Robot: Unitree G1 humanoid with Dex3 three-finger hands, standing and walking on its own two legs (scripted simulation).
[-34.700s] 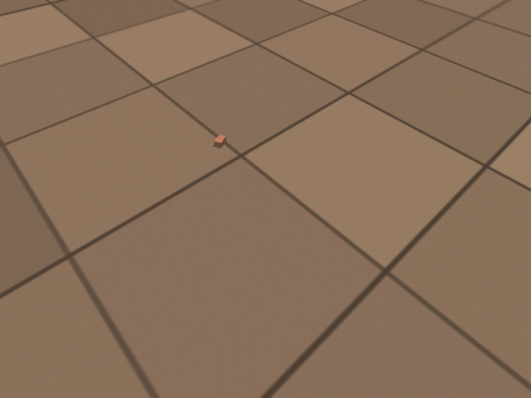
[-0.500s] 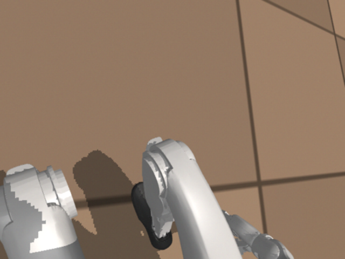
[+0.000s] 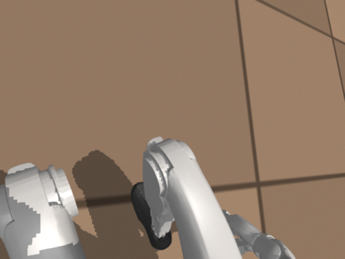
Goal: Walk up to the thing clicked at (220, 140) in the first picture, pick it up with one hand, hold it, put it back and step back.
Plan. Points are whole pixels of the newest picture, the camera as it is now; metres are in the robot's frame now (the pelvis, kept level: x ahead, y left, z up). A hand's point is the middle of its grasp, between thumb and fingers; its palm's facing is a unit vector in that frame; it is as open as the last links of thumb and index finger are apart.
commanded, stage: open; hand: left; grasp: from above
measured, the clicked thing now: out of the picture +0.38 +0.38 -0.28
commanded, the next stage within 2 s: withdraw in 0.04 s
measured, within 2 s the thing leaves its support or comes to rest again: neither
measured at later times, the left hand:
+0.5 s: hand out of the picture +0.39 +0.38 -0.17, palm faces -0.29 -0.14 -0.95, open 12.3 cm
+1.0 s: hand out of the picture +0.36 +0.37 -0.13, palm faces -0.44 -0.15 -0.88, open 11.9 cm
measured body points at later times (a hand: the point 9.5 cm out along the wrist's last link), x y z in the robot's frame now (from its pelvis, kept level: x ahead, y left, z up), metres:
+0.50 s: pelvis +0.01 +0.00 +0.01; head +0.22 +0.13 +0.39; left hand +0.40 +0.38 -0.12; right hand +0.13 -0.25 -0.07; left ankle +0.07 +0.13 -0.26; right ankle +0.11 -0.11 -0.26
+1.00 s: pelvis -0.01 -0.01 +0.04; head +0.19 +0.10 +0.42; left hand +0.38 +0.37 -0.08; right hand +0.14 -0.27 -0.06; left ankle +0.07 +0.13 -0.26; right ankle +0.11 -0.11 -0.26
